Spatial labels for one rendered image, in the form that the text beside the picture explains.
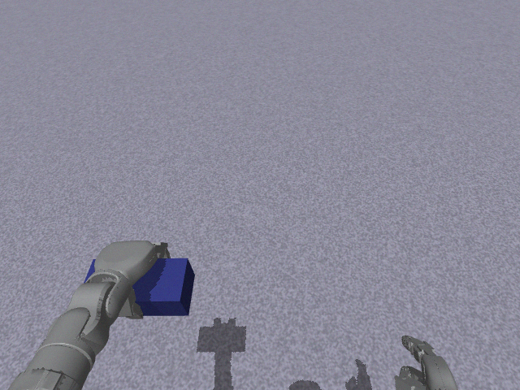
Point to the left robot arm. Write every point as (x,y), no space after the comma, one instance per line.
(66,356)

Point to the left robot hand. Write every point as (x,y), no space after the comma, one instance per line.
(133,259)

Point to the right robot hand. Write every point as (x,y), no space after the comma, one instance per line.
(435,374)

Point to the carton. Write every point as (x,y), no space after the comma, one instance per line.
(166,289)

